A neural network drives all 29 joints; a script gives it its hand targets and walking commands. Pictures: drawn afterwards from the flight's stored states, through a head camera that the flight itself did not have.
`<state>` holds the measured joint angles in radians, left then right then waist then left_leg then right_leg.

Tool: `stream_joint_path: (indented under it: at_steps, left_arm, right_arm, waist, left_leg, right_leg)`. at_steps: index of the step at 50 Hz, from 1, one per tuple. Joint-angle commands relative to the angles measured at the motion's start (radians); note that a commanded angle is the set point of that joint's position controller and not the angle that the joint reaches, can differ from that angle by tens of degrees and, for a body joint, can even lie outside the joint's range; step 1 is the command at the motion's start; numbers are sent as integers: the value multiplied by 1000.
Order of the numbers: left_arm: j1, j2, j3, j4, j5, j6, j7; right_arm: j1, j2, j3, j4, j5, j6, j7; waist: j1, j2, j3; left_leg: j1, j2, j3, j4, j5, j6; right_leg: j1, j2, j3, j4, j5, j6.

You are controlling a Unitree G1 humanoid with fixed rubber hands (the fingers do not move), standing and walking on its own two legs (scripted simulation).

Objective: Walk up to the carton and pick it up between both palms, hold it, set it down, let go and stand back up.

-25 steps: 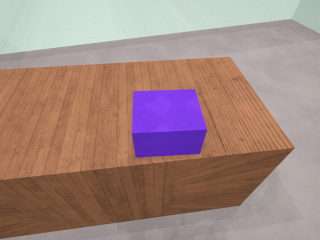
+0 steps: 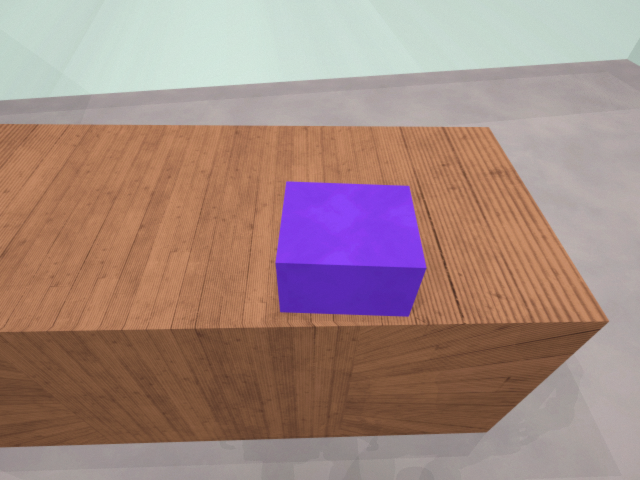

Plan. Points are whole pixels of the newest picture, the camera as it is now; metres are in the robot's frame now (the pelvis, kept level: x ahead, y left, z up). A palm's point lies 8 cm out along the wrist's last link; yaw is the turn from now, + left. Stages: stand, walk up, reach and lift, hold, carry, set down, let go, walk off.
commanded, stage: walk up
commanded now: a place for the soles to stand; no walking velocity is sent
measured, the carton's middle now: (346, 247) +0.52 -0.04 -0.05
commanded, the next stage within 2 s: none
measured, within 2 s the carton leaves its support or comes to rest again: neither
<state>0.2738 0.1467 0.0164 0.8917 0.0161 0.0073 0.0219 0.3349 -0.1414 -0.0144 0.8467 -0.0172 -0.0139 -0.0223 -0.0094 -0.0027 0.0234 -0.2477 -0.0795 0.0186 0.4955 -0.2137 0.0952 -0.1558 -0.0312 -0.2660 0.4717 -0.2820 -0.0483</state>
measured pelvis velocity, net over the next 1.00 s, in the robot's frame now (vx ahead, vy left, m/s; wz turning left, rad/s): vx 0.01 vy -0.02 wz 0.11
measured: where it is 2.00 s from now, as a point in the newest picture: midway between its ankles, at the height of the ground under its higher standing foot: outside the picture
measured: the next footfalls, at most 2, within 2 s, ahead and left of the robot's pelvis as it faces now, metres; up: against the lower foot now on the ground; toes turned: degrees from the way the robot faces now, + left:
none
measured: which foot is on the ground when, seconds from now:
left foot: down 0.00-1.00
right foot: down 0.00-1.00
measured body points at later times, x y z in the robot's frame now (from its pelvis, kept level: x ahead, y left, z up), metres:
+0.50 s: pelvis +0.00 -0.01 -0.01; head +0.01 +0.01 +0.44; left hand +0.05 +0.22 -0.16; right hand +0.09 -0.23 -0.14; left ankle +0.03 +0.06 -0.74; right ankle -0.01 -0.08 -0.74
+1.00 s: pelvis +0.01 -0.02 -0.01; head +0.03 +0.00 +0.44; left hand +0.06 +0.22 -0.15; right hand +0.11 -0.23 -0.13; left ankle +0.03 +0.06 -0.74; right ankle -0.01 -0.08 -0.74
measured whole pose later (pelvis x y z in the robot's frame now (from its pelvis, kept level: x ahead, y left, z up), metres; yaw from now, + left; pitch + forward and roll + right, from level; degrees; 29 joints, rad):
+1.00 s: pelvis +0.01 -0.02 -0.01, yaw +6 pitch -1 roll +0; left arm 0.28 0.19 0.02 0.81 0.02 0.02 0.00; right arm 0.31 -0.12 -0.02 0.78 -0.02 0.00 -0.04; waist 0.00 -0.03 0.04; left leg -0.30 -0.13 -0.08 0.56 -0.24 0.08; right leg -0.19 -0.01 -0.24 0.54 -0.35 -0.07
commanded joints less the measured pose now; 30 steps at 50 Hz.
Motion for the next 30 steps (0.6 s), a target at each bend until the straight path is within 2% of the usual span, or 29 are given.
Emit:
stream_joint_path:
  at_steps: [1, 2, 3, 4, 6, 7, 8, 9, 10, 12, 13, 14, 15, 17, 19, 20, 21, 22, 24, 25, 26, 27, 29, 30]
  left_arm:
    - [12, 104, 23, -82, 1, -16, 6]
    - [10, 128, 27, -81, -3, -16, 4]
    - [10, 109, 24, -83, -2, -16, 4]
    - [28, 106, 23, -86, -7, -16, 2]
    - [29, 120, 32, -95, 1, -11, 4]
    - [15, 115, 31, -98, 4, -10, 5]
    - [20, 120, 28, -98, -1, -10, 3]
    - [21, 102, 23, -99, 1, -11, 3]
    - [21, 115, 22, -97, 4, -11, 4]
    - [1, 117, 29, -107, -1, -10, 3]
    - [11, 114, 27, -108, 3, -11, 2]
    - [22, 127, 30, -104, -2, -8, 3]
    - [23, 121, 30, -103, 2, -8, 3]
    - [23, 119, 24, -108, 1, -9, 2]
    - [8, 129, 31, -116, 1, -7, 1]
    - [13, 128, 33, -109, -2, -7, -1]
    - [-2, 135, 34, -125, 0, -3, -1]
    - [6, 133, 33, -124, 2, -3, -1]
    - [19, 125, 29, -116, -1, 1, 0]
    - [7, 134, 33, -128, 7, 0, -1]
    - [9, 140, 34, -129, 4, -1, -1]
    - [7, 129, 32, -133, 1, 1, -2]
    - [14, 114, 30, -123, 1, 1, -4]
    - [17, 121, 30, -129, -2, 1, -3]
  right_arm:
    - [21, -75, -9, -59, 3, -19, -3]
    - [17, -76, -14, -63, 0, -21, -6]
    - [34, -83, -12, -52, 0, -22, -6]
    - [15, -96, -10, -62, 1, -23, -5]
    - [6, -85, -12, -58, 1, -19, -8]
    - [-8, -91, -13, -67, 0, -18, -8]
    - [-22, -98, -18, -81, -1, -16, -11]
    - [-22, -101, -22, -75, -1, -15, -11]
    - [-17, -93, -18, -80, -4, -16, -12]
    - [-5, -95, -15, -74, 1, -15, -14]
    - [-8, -96, -16, -70, 1, -16, -15]
    - [-14, -101, -12, -78, -2, -16, -17]
    - [-6, -85, -14, -72, 3, -16, -17]
    - [-28, -105, -17, -86, 1, -15, -16]
    - [-42, -96, -16, -91, 4, -14, -15]
    - [-58, -97, -20, -102, -3, -13, -18]
    - [-42, -106, -16, -92, -2, -11, -20]
    - [-29, -99, -16, -86, -4, -12, -21]
    - [-20, -97, -20, -80, 6, -12, -21]
    - [-5, -98, -20, -89, 7, -11, -20]
    - [-22, -102, -18, -95, 10, -10, -18]
    - [-34, -116, -21, -102, 7, -10, -16]
    - [-54, -112, -23, -109, 1, -7, -20]
    - [-60, -114, -23, -110, 3, -4, -20]
  waist:
    - [5, 5, 31]
    - [-5, -26, 44]
    - [-13, 0, 32]
    - [6, 11, 58]
    - [7, 61, 20]
    - [7, 62, 30]
    - [14, 32, 8]
    - [11, 28, 17]
    - [7, 32, 24]
    - [2, -13, 38]
    - [1, 49, 44]
    - [10, 69, 21]
    - [8, 14, 17]
    - [12, 34, 8]
    - [13, -8, 6]
    - [15, 22, 3]
    - [10, 16, 41]
    - [9, 52, 16]
    - [1, 83, 13]
    - [-1, 47, -18]
    - [4, 52, -8]
    - [10, 57, 1]
    - [23, 3, 0]
    - [22, 55, 17]
  left_leg:
    - [-75, 123, -198, -90, 41, -18]
    - [-34, 124, -191, -71, 93, -17]
    - [-39, 134, -202, -69, 110, -21]
    - [-63, 138, -223, -67, 131, -11]
    - [-68, 134, -211, -64, 86, -14]
    - [-80, 136, -222, -80, 103, -11]
    - [-59, 128, -222, -58, 96, -8]
    - [-63, 130, -222, -62, 64, -8]
    - [-63, 131, -225, -50, 86, -3]
    - [-88, 124, -221, -42, 78, -5]
    - [-79, 123, -218, -31, 93, -8]
    - [-78, 124, -235, -51, 102, -5]
    - [-92, 133, -236, -39, 96, -3]
    - [-60, 117, -222, -30, 87, -9]
    - [-100, 127, -220, -8, 78, -7]
    - [-93, 109, -207, -6, 65, -12]
    - [-109, 110, -204, 3, 89, -21]
    - [-81, 114, -228, -21, 115, -24]
    - [-76, 122, -253, -37, 83, -11]
    - [-82, 148, -289, -46, 89, 2]
    - [-91, 143, -301, -62, 102, 5]
    - [-132, 147, -310, -63, 102, 11]
    - [-135, 129, -289, -29, 85, 5]
    - [-162, 123, -281, -33, 60, -7]
  right_leg:
    - [1, -147, 194, -144, -12, -34]
    - [-36, -166, 195, -139, -1, -44]
    - [-13, -150, 193, -130, 15, -43]
    - [-18, -137, 177, -123, 27, -28]
    - [17, -157, 178, -103, -13, -39]
    - [17, -152, 172, -102, 5, -40]
    - [-3, -155, 180, -110, -13, -46]
    - [-6, -161, 174, -113, -36, -46]
    - [-8, -158, 179, -116, -13, -46]
    - [-11, -160, 164, -112, -38, -41]
    - [-10, -161, 169, -114, -10, -45]
    - [-10, -163, 167, -100, -14, -40]
    - [25, -160, 158, -95, -4, -46]
    - [-12, -164, 162, -106, -21, -48]
    - [16, -159, 153, -108, -5, -50]
    - [0, -192, 168, -98, -1, -58]
    - [-25, -196, 168, -96, -16, -51]
    - [-10, -186, 156, -78, -10, -46]
    - [-17, -154, 139, -65, -55, -35]
    - [18, -134, 125, -32, -54, -32]
    - [26, -122, 128, -31, -40, -18]
    - [33, -118, 122, -25, -58, -18]
    - [34, -140, 137, -44, -36, -32]
    - [34, -145, 148, -60, -61, -46]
